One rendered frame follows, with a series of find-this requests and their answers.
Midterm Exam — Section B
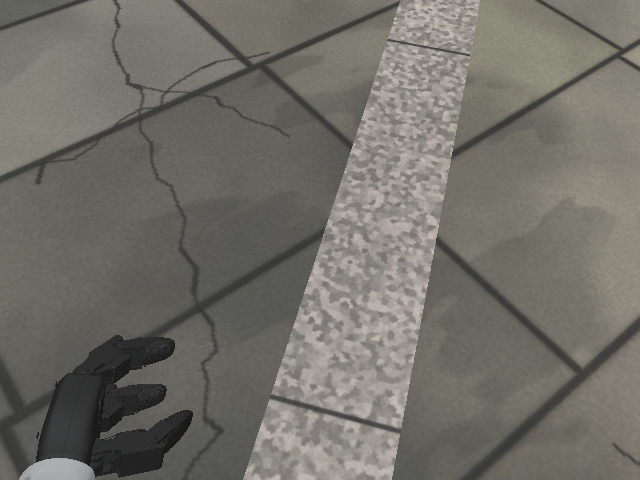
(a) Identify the robot left forearm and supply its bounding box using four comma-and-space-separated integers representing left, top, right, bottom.
19, 458, 95, 480

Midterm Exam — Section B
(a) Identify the robot left hand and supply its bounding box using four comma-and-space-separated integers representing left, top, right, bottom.
35, 335, 193, 478

